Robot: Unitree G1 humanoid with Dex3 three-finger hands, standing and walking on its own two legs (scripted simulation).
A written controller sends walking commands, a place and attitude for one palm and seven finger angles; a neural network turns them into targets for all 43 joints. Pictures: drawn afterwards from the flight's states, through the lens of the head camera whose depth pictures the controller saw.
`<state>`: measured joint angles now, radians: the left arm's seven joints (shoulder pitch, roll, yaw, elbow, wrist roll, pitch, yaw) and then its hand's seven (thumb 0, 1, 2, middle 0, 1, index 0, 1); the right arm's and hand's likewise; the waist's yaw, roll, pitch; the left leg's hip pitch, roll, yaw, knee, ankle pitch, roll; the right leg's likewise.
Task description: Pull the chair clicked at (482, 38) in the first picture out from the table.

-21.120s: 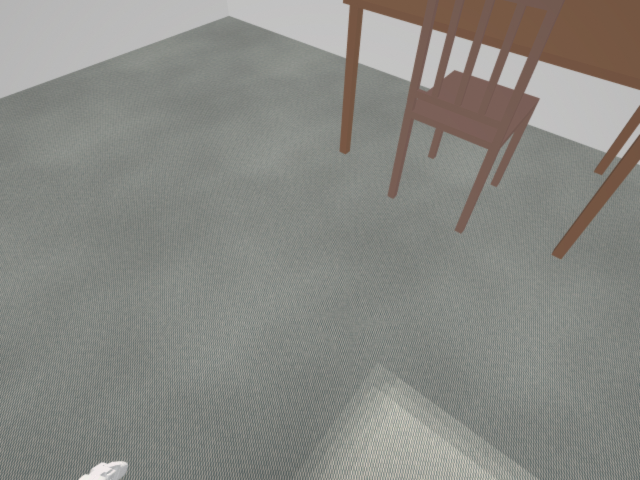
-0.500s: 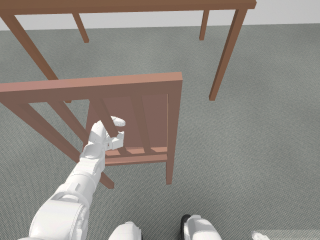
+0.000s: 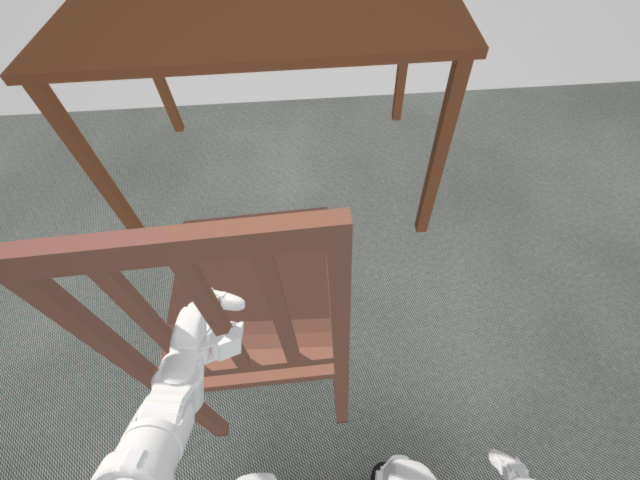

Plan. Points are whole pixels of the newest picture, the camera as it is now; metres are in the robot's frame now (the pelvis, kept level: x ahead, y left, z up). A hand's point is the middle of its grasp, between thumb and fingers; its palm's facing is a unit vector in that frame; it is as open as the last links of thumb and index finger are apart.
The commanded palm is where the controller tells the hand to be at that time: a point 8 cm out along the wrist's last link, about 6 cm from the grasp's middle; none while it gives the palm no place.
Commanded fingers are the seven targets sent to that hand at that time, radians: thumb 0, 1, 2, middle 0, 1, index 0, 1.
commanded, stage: stop walking, hand still on the chair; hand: left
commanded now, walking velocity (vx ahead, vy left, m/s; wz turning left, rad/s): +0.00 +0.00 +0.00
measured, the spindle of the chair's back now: (219, 322) +0.33 +0.17 -0.04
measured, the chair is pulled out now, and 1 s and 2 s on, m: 0.56 0.57 0.57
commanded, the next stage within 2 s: open the thumb and straighten the fingers in 0.62 s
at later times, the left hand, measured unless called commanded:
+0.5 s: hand (233, 337) +0.31 +0.14 -0.05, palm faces +0.06 -0.98 -0.18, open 5.7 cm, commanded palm +0.29 +0.19 -0.03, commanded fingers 0.00 0.90 0.90 -0.50 -1.45 -0.50 -1.45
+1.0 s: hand (229, 332) +0.31 +0.15 -0.06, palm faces +0.06 -0.99 -0.16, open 9.0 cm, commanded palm +0.29 +0.21 -0.03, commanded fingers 0.00 -0.55 0.20 -0.38 -1.09 -0.38 -1.09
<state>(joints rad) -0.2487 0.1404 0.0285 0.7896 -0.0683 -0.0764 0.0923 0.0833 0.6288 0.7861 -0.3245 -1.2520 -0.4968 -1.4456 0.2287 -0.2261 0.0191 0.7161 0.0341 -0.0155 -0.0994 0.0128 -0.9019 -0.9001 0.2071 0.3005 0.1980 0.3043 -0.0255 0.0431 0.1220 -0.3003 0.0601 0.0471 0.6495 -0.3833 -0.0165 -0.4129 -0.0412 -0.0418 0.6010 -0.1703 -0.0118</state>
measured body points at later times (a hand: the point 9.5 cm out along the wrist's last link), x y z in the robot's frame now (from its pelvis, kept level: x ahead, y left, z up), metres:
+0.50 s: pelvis +0.06 +0.01 +0.01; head +0.08 -0.01 +0.46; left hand +0.30 +0.20 -0.04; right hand +0.23 -0.23 -0.10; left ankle +0.02 +0.15 -0.72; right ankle +0.10 -0.11 -0.72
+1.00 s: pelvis +0.05 +0.01 -0.01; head +0.09 +0.00 +0.44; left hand +0.31 +0.20 -0.04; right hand +0.20 -0.25 -0.11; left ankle +0.02 +0.15 -0.72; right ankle +0.10 -0.11 -0.72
